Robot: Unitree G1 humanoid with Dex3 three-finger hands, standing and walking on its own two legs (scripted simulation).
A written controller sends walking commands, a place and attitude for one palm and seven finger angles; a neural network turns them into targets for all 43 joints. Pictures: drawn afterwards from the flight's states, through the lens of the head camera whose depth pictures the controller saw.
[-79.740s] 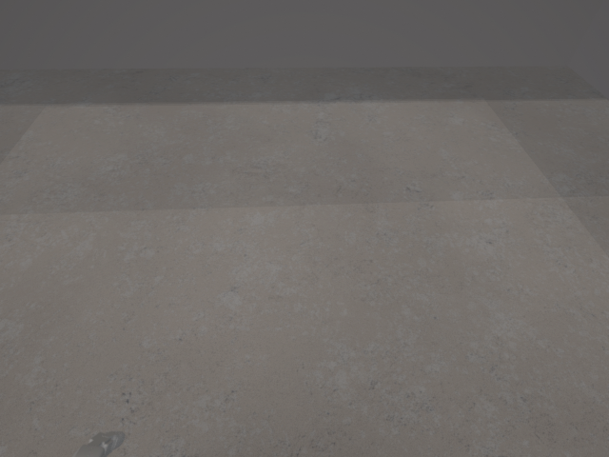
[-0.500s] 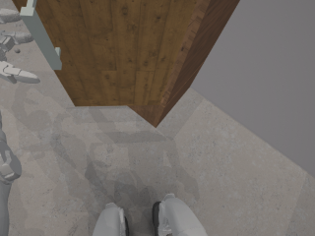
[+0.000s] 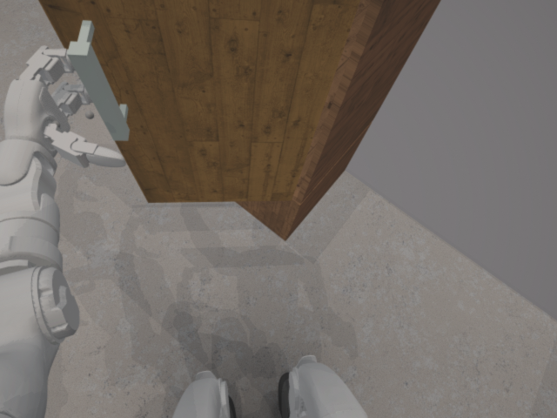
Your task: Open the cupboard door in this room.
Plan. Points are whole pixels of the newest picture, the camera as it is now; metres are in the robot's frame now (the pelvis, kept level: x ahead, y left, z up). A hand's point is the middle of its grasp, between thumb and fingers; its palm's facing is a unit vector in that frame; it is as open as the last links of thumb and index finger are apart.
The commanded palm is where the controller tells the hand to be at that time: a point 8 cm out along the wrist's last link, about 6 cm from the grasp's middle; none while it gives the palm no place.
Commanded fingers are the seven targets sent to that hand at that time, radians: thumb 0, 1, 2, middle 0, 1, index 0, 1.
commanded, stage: slide the fingers in behind the handle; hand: left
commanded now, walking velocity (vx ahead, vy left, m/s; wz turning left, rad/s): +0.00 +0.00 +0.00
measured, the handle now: (105, 87) +0.56 +0.20 +0.06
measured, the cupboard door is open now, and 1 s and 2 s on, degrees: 42 42 45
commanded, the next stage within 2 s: close the thumb around the handle in 0.90 s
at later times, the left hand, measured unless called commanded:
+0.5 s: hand (119, 115) +0.51 +0.18 +0.06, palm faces -0.03 -1.00 -0.01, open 14.0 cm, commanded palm +0.49 +0.22 +0.06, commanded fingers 0.00 -0.50 0.30 -0.30 -1.20 -0.30 -1.20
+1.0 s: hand (121, 116) +0.51 +0.17 +0.06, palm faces -0.02 -1.00 -0.02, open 14.0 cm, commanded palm +0.48 +0.22 +0.06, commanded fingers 0.00 -0.44 0.32 -0.30 -1.21 -0.30 -1.21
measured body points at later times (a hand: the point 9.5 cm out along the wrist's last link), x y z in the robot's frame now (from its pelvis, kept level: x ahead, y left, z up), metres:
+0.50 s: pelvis -0.01 -0.01 +0.00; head +0.14 +0.01 +0.42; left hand +0.51 +0.23 +0.06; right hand -0.02 -0.28 -0.11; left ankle -0.02 +0.07 -0.67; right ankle +0.02 -0.12 -0.67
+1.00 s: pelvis +0.00 -0.01 +0.00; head +0.14 +0.00 +0.42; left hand +0.51 +0.23 +0.07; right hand +0.00 -0.28 -0.11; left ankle -0.02 +0.07 -0.67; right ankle +0.02 -0.12 -0.67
